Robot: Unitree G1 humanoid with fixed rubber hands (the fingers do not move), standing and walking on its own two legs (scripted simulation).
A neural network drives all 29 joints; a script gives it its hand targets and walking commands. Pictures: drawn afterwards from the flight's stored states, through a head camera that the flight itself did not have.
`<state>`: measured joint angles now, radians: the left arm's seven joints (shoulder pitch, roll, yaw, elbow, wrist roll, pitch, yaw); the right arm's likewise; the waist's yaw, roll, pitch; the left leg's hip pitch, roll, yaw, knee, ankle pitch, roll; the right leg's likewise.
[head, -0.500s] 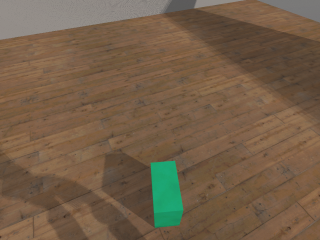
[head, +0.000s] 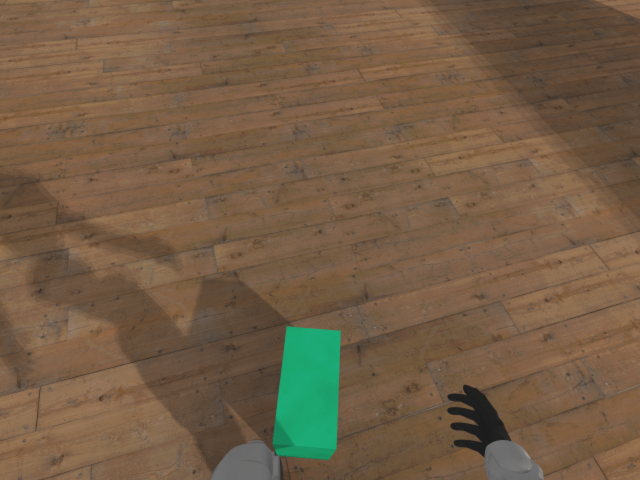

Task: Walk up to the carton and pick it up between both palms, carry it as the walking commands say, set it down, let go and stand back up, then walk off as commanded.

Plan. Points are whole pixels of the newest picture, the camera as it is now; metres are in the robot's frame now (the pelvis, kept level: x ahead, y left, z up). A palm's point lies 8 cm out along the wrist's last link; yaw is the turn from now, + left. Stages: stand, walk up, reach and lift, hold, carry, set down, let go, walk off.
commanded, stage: walk off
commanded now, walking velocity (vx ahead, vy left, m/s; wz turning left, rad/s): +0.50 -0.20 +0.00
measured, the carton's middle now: (308, 394) +0.34 +0.04 -0.63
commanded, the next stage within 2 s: stand in 1.20 s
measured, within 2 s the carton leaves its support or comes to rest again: neither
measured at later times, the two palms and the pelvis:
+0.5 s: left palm (275, 345) +0.30 +0.10 -0.14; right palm (595, 446) +0.19 -0.38 -0.14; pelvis +0.23 -0.13 +0.00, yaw +0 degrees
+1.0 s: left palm (307, 267) +0.44 +0.06 -0.13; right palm (592, 319) +0.38 -0.43 -0.12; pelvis +0.40 -0.18 +0.01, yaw +0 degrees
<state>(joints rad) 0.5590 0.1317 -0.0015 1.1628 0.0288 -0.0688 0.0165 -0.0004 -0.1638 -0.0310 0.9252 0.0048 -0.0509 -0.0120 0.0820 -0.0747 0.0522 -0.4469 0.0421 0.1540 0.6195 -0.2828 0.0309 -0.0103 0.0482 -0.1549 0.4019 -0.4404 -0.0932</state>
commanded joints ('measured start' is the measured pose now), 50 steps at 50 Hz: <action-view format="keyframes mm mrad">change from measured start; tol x32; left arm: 1 -63 114 26 -110 -22 -14 -2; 50 -305 75 60 -201 -11 40 -102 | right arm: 1 597 -288 -91 137 -47 11 -57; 50 295 -147 -65 99 -27 -29 7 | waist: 1 -282 256 -268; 14 -50 246 146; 20 71 -379 -160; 37 -274 360 -214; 50 -68 246 166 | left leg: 1 917 560 -717 -203 389 266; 5 311 401 -443 -392 2 159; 13 68 202 -81 -393 33 -2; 23 -272 94 -106 732 -220 -23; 33 112 14 -5 16 -116 -37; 37 770 344 -368 -306 -168 65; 50 183 214 -79 -405 40 17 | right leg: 1 -704 -58 112 788 -127 71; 17 -39 -101 -54 144 276 99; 19 207 -380 350 -95 221 -17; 34 -333 -306 214 -122 322 -78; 38 -816 -124 62 545 -121 81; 50 -384 -176 21 194 289 133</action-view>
